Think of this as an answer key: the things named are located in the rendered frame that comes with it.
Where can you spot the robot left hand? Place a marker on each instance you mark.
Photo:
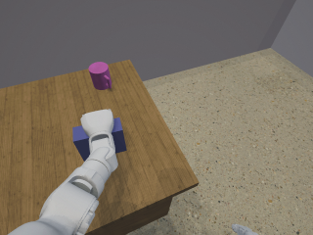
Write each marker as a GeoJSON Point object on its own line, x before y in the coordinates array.
{"type": "Point", "coordinates": [97, 121]}

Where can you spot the sponge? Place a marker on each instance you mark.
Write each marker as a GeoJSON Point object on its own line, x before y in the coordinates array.
{"type": "Point", "coordinates": [81, 140]}

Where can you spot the left robot upper arm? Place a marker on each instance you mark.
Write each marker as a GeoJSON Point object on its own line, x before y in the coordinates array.
{"type": "Point", "coordinates": [70, 212]}

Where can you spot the robot right hand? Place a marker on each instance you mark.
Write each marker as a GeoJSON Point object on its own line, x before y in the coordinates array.
{"type": "Point", "coordinates": [242, 230]}

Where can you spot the table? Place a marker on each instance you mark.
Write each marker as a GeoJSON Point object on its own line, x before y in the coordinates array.
{"type": "Point", "coordinates": [37, 153]}

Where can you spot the robot left forearm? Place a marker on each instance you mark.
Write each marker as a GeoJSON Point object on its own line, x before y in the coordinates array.
{"type": "Point", "coordinates": [96, 170]}

